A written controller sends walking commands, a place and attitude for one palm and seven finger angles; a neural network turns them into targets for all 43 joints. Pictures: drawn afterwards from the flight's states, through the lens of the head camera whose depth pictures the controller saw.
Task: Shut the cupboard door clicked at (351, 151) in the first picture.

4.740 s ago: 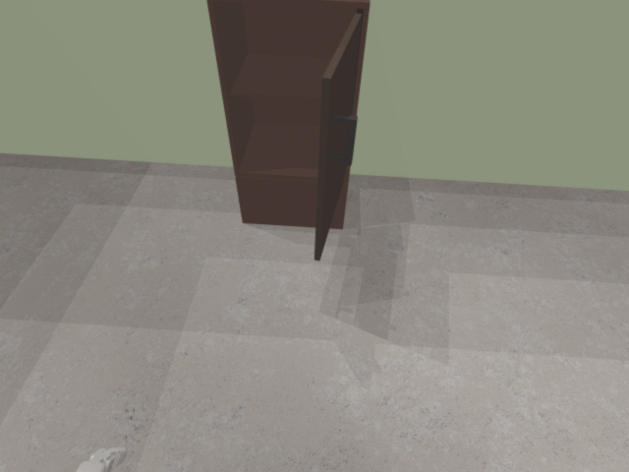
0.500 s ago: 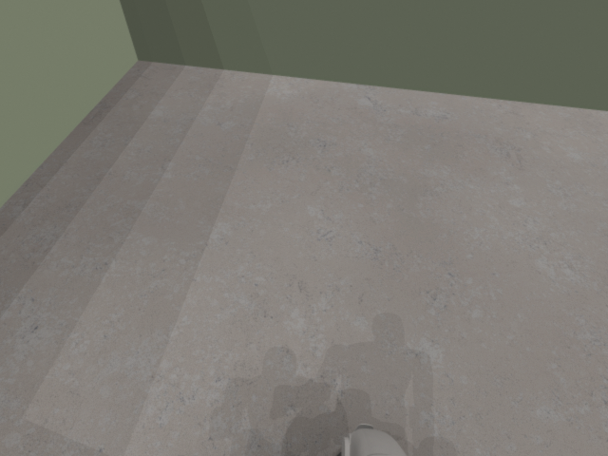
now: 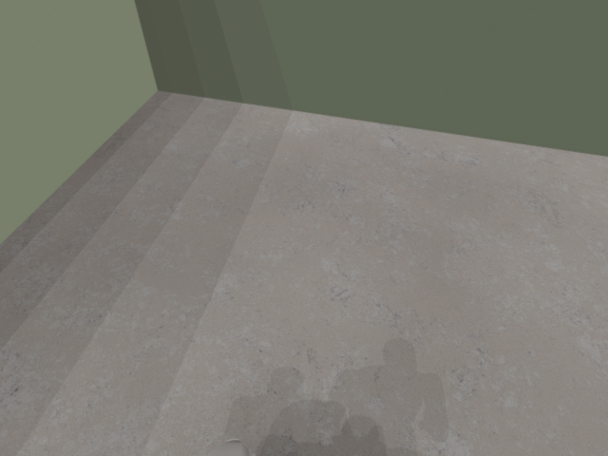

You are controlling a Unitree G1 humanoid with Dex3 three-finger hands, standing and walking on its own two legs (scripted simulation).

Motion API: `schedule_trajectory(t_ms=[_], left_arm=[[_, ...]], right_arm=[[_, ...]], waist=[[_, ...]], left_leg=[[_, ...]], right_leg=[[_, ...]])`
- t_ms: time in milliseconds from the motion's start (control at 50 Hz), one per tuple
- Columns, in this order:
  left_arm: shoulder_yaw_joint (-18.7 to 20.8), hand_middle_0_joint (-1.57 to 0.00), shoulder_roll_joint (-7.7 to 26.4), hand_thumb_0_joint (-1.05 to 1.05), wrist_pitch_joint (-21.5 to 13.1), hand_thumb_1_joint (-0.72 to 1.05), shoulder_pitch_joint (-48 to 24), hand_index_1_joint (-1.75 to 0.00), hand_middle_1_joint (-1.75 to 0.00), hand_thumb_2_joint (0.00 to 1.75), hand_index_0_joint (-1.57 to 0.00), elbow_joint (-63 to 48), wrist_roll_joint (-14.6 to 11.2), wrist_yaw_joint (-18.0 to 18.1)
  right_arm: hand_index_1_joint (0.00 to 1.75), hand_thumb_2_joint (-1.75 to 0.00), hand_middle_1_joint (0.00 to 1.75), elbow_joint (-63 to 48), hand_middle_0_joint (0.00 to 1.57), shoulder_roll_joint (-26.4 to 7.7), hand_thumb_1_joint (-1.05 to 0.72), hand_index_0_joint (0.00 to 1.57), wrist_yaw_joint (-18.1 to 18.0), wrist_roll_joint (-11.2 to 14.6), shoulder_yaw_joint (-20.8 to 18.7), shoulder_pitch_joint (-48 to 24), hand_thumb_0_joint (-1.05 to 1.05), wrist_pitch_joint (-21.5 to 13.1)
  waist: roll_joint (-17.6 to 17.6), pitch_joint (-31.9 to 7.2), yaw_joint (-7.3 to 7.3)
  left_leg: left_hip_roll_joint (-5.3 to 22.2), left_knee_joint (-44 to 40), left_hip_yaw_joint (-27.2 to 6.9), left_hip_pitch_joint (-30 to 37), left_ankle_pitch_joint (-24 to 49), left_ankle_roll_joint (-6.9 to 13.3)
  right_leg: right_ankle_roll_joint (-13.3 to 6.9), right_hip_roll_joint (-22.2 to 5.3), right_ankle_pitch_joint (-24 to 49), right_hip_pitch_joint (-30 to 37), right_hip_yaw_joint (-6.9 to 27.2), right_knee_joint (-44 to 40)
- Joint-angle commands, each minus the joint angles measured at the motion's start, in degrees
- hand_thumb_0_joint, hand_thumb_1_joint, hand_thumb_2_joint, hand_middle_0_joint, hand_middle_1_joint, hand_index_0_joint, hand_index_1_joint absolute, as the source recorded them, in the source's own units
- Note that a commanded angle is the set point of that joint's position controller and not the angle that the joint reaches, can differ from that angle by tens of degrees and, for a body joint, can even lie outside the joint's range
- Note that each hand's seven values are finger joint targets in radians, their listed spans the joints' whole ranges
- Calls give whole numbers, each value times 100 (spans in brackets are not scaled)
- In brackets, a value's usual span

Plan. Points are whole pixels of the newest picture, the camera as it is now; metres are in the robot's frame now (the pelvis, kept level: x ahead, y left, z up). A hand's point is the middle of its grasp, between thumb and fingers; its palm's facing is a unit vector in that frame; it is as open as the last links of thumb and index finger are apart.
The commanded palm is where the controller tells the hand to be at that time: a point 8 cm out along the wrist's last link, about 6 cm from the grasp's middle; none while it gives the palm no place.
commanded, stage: walk around to get in front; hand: left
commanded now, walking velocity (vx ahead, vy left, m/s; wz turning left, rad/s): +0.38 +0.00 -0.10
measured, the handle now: out of the picture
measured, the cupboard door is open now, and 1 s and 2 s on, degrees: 80 80 80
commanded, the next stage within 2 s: walk to a spot facing it in 1.02 s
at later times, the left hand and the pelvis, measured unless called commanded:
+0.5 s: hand (208, 352) +0.31 +0.19 -0.16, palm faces -0.12 -0.97 -0.19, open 7.4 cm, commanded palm none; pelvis +0.21 +0.02 +0.00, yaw -8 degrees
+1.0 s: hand (256, 312) +0.40 +0.12 -0.17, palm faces -0.03 -0.98 -0.17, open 7.3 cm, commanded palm none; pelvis +0.41 -0.05 +0.01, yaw -6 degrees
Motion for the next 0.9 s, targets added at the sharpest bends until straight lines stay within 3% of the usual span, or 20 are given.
schedule_trajectory(t_ms=[0, 20, 40, 60, 80, 100, 140, 160, 280, 360, 480, 540, 560, 580, 600, 620, 660, 700, 740, 880], left_arm=[[155, -20, 818, 0, -52, 90, 302, -30, -30, 90, -20, -177, -26, 9], [157, -20, 837, 0, -40, 90, 233, -30, -30, 90, -20, -180, -41, 7], [148, -20, 681, 0, -44, 90, 255, -30, -30, 90, -20, -195, -56, -3], [106, -20, 344, 0, -33, 90, 418, -30, -30, 90, -20, -316, -123, -54], [72, -20, 392, 0, -52, 90, 176, -30, -30, 90, -20, -503, -102, -68], [135, -20, 561, 0, -5, 90, -39, -30, -30, 90, -20, -426, -67, -33], [157, -20, 401, 0, 46, 90, -387, -30, -30, 90, -20, -390, -53, -133], [153, -20, 227, 0, 109, 90, -301, -30, -30, 90, -20, -330, -18, -151], [185, -20, -36, 0, 394, 90, -164, -30, -30, 90, -20, -409, 21, -173], [170, -20, 19, 0, 396, 90, -833, -30, -30, 90, -20, -686, 15, -213], [128, -20, 44, 0, 266, 90, -1535, -30, -30, 90, -20, -912, -12, -203], [203, -20, 308, 0, 151, 90, -268, -30, -30, 90, -20, -508, 18, -159], [312, -20, 667, 0, 83, 90, 588, -30, -30, 90, -20, -251, 52, -115], [498, -20, 1356, 0, 26, 90, 1224, -30, -30, 90, -20, -103, 62, -35], [504, -20, 1626, 0, 44, 90, 1335, -30, -30, 90, -20, -48, -92, -9], [502, -20, 1470, 0, 66, 90, 790, -30, -30, 90, -20, -163, -110, 20], [298, -20, 870, 0, 50, 90, -63, -30, -30, 90, -20, -382, -101, 27], [148, -20, 470, 0, -15, 90, -354, -30, -30, 90, -20, -409, -70, 25], [136, -20, 311, 0, -72, 90, -249, -30, -30, 90, -20, -349, -22, 38], [98, -20, 453, 0, -165, 90, 121, -30, -30, 90, -20, -212, -39, 34]], right_arm=[[30, -90, 30, -294, 20, -104, -90, 20, 39, 20, 32, -75, 0, -154], [30, -90, 30, -134, 20, -237, -90, 20, -4, 4, -5, 447, 0, -186], [30, -90, 30, 125, 20, -561, -90, 20, -62, -36, -100, 1275, 0, -229], [30, -90, 30, 328, 20, -1260, -90, 20, -126, -112, -261, 2164, 0, -273], [30, -90, 30, 430, 20, -1444, -90, 20, -169, -30, -260, 2459, 0, -211], [30, -90, 30, 444, 20, -1139, -90, 20, -213, 0, -180, 2064, 0, -199], [30, -90, 30, 185, 20, -586, -90, 20, -230, 20, -34, 1211, 0, -257], [30, -90, 30, 182, 20, -454, -90, 20, -239, 6, 6, 1065, 0, -290], [30, -90, 30, 319, 20, -212, -90, 20, -272, 56, 30, 1117, 0, -365], [30, -90, 30, 492, 20, -242, -90, 20, -260, 53, 4, 1432, 0, -352], [30, -90, 30, 744, 20, -363, -90, 20, -232, -16, -6, 1858, 0, -268], [30, -90, 30, 775, 20, -465, -90, 20, -220, 26, -15, 1711, 0, -227], [30, -90, 30, 730, 20, -362, -90, 20, -176, 65, -1, 1649, 0, -235], [30, -90, 30, 543, 20, 14, -90, 20, -137, 141, 72, 1808, 0, -258], [30, -90, 30, 337, 20, -85, -90, 20, -139, 147, 89, 1477, 0, -218], [30, -90, 30, 373, 20, -100, -90, 20, -150, 154, 16, 1361, 0, -195], [30, -90, 30, 366, 20, 33, -90, 20, -143, 92, 18, 946, 0, -140], [30, -90, 30, 512, 20, 232, -90, 20, -145, 29, 29, 1229, 0, -10], [30, -90, 30, 573, 20, 325, -90, 20, -123, 5, 16, 1477, 0, 71], [30, -90, 30, 37, 20, 140, -90, 20, 18, 17, -4, 333, 0, 75]], waist=[[-386, 652, -45], [-216, 395, -313], [466, -119, -631], [1867, -861, -880], [2092, -989, -909], [1692, -745, -822], [519, 207, -501], [368, 368, -348], [472, 559, -18], [490, 776, -141], [540, 823, -359], [300, 124, 259], [-160, -385, 658], [-1679, -1112, 806], [-1687, -1227, 724], [-1232, -865, 553], [-508, 73, 233], [-483, 410, -106], [-580, 425, -262], [-608, 723, -92]], left_leg=[[-311, -745, 393, 669, -220, 89], [-460, -1061, 492, 1486, -103, 134], [-267, -1382, 113, 2867, 33, 281], [1251, -1815, -1826, 4128, 146, 746], [1936, -2442, -2729, 4380, 389, 1073], [1772, -2578, -2388, 3872, 58, 949], [1508, -2770, -1531, 2652, 67, 801], [1352, -2876, -1097, 2278, 177, 681], [929, -3350, -57, 1943, 34, 762], [918, -3358, 244, 2435, 432, 864], [1055, -2839, 505, 2866, 1435, 817], [787, -1089, 911, 2642, 2976, 565], [530, 199, 1068, 1820, 2319, 355], [-247, 2079, 1122, 190, -886, 94], [-560, 3248, 273, -525, -2253, 106], [-272, 3723, -211, -649, -1771, 187], [103, 3502, -431, -589, -836, 176], [141, 3066, -381, -117, -422, 113], [107, 2721, -322, -56, -234, 46], [139, 1240, -250, -809, 280, -86]], right_leg=[[-677, -1586, 1979, -501, 1121, -460], [-563, -1443, 2413, -657, 877, 239], [-344, -1079, 2550, -1216, 605, 1582], [-17, -331, 590, -2458, 21, 3462], [5, -104, -1311, -3247, 474, 4702], [-51, -413, -1003, -3319, 886, 5182], [6, -834, -113, -3435, 882, 5214], [64, -888, 122, -3269, 898, 5139], [258, -968, 1030, -3464, 773, 4489], [313, -1036, 1236, -3739, 532, 3269], [65, -694, 839, -2963, 115, 1566], [-159, -190, 906, -1028, -240, 843], [-320, -565, 1007, 313, 245, 705], [-900, -2166, 985, 1702, 2618, 185], [-1242, -2707, 1259, 1800, 3778, -533], [-1205, -2690, 433, 1240, 3433, -713], [-807, -2266, 207, -375, 2491, -946], [-569, -1919, 455, -1299, 1586, -1203], [-522, -1706, 641, -1471, 1156, -1291], [-702, -1760, 774, -801, 842, -1521]])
